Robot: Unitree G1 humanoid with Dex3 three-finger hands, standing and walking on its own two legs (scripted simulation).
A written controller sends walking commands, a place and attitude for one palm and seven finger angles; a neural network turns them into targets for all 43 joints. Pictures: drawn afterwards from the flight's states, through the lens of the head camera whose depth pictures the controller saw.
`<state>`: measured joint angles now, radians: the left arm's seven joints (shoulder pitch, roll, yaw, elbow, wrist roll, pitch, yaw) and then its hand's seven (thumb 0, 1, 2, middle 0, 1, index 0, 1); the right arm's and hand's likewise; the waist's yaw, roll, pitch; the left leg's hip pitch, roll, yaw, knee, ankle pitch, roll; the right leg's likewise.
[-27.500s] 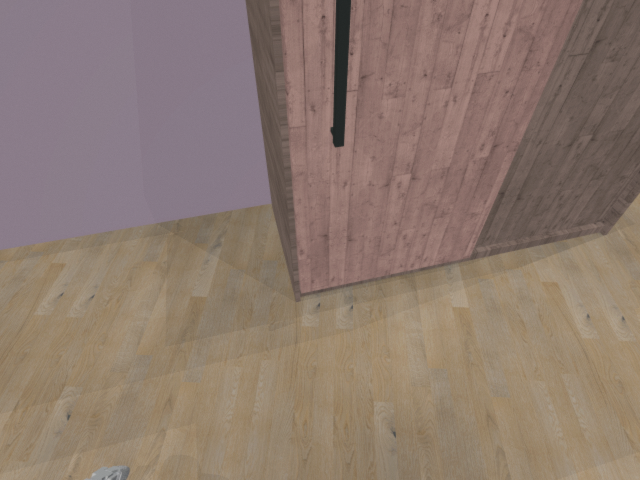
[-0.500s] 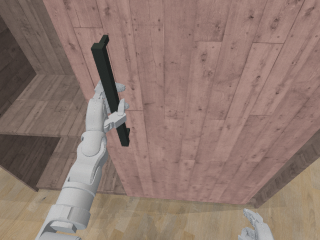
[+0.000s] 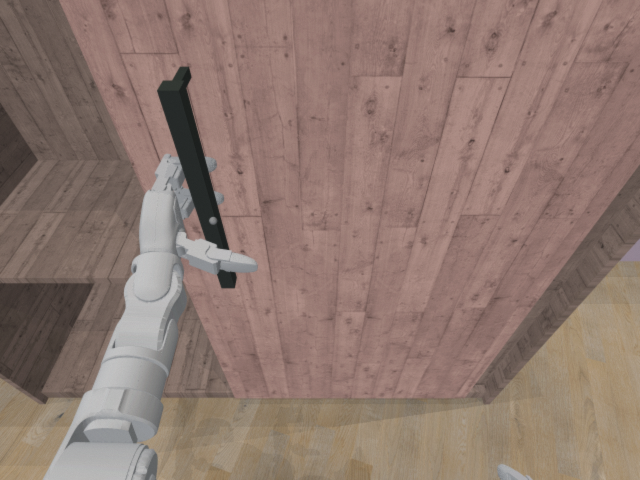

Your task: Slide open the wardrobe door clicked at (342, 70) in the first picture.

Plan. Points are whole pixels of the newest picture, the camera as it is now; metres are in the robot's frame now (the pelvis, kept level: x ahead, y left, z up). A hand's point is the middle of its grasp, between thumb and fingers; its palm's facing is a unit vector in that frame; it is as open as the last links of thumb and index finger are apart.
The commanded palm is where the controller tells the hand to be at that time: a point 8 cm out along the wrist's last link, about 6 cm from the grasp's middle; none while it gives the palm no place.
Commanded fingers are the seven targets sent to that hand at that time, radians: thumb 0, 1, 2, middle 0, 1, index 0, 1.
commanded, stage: loosen the grip on the handle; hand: left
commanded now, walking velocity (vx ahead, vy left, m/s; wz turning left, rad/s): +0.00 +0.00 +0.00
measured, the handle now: (210, 197) +0.45 +0.17 +0.12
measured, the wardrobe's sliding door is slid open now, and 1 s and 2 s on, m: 0.60 0.60 0.60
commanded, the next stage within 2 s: slip the hand off the handle in 0.10 s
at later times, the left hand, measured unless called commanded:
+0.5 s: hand (176, 220) +0.39 +0.20 +0.13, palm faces +0.18 -0.98 -0.11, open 14.7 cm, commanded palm +0.36 +0.24 +0.13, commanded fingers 0.00 -0.55 0.20 -0.25 -1.15 -0.25 -1.15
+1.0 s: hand (144, 246) +0.35 +0.22 +0.13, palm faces +0.15 -0.98 -0.11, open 14.7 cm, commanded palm +0.31 +0.27 +0.13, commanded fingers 0.00 -0.55 0.20 -0.25 -1.15 -0.25 -1.15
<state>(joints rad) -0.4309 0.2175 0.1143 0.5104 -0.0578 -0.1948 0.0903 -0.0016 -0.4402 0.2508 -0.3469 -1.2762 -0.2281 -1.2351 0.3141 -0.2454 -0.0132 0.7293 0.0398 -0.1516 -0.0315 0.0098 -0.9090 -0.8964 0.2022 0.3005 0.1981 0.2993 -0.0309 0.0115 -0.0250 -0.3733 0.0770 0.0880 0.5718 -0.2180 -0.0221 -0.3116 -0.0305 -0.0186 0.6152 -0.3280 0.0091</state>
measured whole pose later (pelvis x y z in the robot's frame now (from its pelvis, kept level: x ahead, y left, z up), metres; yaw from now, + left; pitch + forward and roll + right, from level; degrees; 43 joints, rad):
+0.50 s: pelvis +0.02 +0.00 +0.00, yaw +1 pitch +2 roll +0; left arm -0.37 0.26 0.17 0.47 -0.09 -0.19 0.00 -0.01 -0.55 0.20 -0.25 -1.15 -0.26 -1.15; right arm 0.24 -0.23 0.00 0.68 0.04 -0.11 -0.04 0.01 -0.91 -0.90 0.20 0.30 0.20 0.30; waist 0.00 0.01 -0.04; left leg -0.38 0.07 0.07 0.59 -0.26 -0.02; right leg -0.29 -0.04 -0.04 0.60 -0.36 0.01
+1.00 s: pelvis +0.02 +0.01 +0.00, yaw +1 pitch +2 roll +0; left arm -0.19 0.29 0.24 0.30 -0.17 -0.20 -0.11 -0.01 -0.55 0.20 -0.25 -1.15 -0.26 -1.15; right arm 0.29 -0.25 -0.01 0.66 0.05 -0.10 -0.04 0.01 -0.91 -0.90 0.20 0.30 0.20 0.30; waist 0.00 0.03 -0.06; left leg -0.39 0.07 0.08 0.63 -0.27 -0.01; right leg -0.30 -0.04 -0.03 0.62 -0.36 0.02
